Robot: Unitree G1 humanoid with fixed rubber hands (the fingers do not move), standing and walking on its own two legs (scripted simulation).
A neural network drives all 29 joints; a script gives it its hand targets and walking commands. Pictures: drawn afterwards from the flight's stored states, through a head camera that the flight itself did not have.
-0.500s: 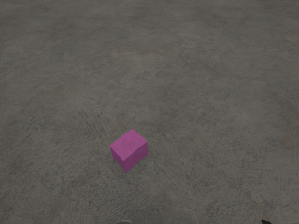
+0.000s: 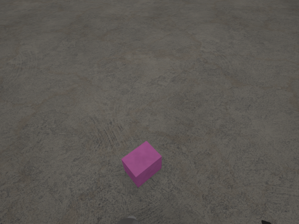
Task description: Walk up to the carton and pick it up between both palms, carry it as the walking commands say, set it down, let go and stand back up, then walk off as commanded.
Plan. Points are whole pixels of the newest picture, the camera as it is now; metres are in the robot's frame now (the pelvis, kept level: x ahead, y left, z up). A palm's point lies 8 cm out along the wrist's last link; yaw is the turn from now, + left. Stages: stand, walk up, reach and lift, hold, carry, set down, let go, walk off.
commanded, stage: walk up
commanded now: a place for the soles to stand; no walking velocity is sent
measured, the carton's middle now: (142, 163) +0.60 +0.10 -0.64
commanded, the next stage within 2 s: none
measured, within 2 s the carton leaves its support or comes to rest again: neither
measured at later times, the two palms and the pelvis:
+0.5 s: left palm out of the picture +0.12 +0.40 -0.05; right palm (255, 211) +0.21 -0.28 -0.10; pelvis +0.09 +0.03 +0.00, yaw +1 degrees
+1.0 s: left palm out of the picture +0.20 +0.44 -0.05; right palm (231, 183) +0.29 -0.23 -0.11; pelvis +0.16 +0.08 +0.00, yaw +1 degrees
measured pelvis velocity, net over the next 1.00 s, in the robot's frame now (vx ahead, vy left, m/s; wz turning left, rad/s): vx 0.16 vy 0.08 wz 0.02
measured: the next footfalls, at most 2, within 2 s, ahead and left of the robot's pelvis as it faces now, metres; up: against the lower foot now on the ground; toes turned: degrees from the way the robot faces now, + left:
right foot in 0.24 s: +0.15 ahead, -0.16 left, +0.00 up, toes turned -7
left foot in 0.52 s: +0.19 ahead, +0.15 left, +0.00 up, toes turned +2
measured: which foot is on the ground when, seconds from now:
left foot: down 0.00-0.26, up 0.28-0.50, down 0.52-0.80, up 0.82-1.00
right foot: up 0.00-0.22, down 0.24-0.50, up 0.52-0.76, down 0.78-1.00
